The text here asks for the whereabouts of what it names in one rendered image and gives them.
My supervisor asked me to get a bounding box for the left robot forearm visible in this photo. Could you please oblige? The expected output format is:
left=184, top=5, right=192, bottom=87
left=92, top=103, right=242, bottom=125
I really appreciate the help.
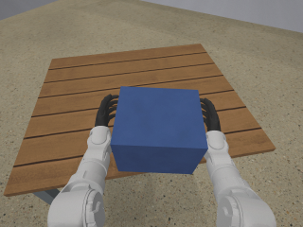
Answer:
left=47, top=126, right=112, bottom=227

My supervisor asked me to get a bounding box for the robot right upper arm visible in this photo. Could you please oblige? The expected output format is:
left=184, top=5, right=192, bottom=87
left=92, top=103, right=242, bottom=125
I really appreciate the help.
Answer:
left=216, top=194, right=276, bottom=227

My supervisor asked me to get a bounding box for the carton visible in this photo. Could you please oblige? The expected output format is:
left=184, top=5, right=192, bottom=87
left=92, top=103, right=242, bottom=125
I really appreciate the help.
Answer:
left=110, top=86, right=208, bottom=174

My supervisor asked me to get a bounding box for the right robot forearm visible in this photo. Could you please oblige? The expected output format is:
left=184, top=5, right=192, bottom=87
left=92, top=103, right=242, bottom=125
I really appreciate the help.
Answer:
left=204, top=131, right=276, bottom=221

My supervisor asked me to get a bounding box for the robot right hand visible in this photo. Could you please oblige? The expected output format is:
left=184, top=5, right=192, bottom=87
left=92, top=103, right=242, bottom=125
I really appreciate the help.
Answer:
left=200, top=98, right=222, bottom=131

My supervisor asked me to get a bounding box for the robot left hand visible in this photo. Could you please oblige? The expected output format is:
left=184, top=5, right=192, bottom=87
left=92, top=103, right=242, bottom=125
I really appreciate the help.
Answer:
left=95, top=94, right=119, bottom=127

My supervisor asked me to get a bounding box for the table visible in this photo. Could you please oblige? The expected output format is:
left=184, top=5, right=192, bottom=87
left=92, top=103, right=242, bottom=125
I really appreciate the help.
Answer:
left=3, top=44, right=276, bottom=205

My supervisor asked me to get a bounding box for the robot left upper arm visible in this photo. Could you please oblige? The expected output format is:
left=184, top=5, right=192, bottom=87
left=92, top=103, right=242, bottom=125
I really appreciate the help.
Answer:
left=48, top=188, right=106, bottom=227

